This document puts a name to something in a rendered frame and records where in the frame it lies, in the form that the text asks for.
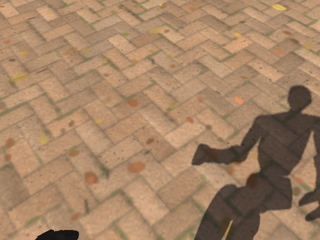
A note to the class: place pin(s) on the left robot hand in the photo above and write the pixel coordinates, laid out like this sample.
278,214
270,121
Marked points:
59,235

